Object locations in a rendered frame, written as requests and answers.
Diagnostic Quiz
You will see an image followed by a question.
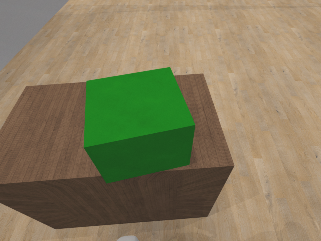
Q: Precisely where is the pedestal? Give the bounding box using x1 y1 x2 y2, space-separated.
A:
0 73 234 229

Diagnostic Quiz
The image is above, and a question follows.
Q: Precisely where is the carton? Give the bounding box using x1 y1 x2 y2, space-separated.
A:
84 67 195 183

